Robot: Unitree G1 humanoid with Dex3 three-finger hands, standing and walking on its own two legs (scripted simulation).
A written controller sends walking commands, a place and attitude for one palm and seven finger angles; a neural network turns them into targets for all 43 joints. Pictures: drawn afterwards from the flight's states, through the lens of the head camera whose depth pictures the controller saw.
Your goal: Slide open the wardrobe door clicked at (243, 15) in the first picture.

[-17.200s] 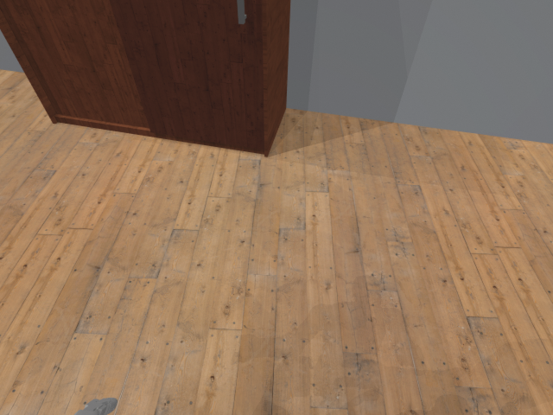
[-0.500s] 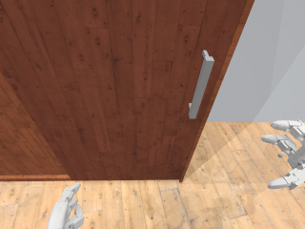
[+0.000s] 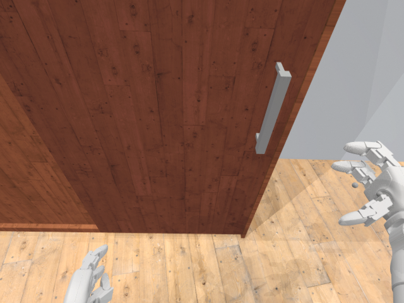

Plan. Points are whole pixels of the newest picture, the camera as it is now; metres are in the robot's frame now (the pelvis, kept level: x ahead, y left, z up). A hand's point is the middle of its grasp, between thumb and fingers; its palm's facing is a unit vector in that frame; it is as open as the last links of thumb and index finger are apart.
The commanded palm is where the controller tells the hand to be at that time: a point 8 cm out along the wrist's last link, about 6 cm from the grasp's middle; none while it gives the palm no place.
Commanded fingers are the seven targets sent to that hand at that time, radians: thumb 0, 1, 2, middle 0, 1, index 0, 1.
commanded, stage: move the hooked fingers beside the handle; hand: right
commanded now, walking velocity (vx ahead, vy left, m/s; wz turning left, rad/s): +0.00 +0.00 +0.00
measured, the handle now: (268, 112) +0.54 -0.13 +0.10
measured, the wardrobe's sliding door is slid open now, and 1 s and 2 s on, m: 0.00 0.00 0.00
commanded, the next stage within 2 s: none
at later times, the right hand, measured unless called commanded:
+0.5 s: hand (331, 157) +0.38 -0.23 +0.12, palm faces -0.04 +1.00 -0.01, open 14.0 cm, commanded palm +0.36 -0.28 +0.11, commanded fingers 0.00 0.50 -0.30 0.30 1.20 0.30 1.20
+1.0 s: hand (311, 134) +0.45 -0.21 +0.11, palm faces -0.07 +1.00 +0.01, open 14.0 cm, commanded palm +0.43 -0.26 +0.11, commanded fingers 0.00 0.50 -0.30 0.30 1.20 0.30 1.20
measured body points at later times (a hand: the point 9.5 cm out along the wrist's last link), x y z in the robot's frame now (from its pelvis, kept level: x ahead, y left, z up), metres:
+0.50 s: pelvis +0.01 +0.00 +0.00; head +0.04 +0.00 +0.45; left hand +0.13 +0.26 -0.10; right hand +0.38 -0.28 +0.12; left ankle +0.03 +0.12 -0.72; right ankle -0.01 -0.12 -0.72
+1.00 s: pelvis +0.01 -0.01 -0.01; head +0.07 -0.01 +0.44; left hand +0.08 +0.26 -0.12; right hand +0.45 -0.26 +0.12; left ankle +0.03 +0.12 -0.72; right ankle -0.01 -0.12 -0.72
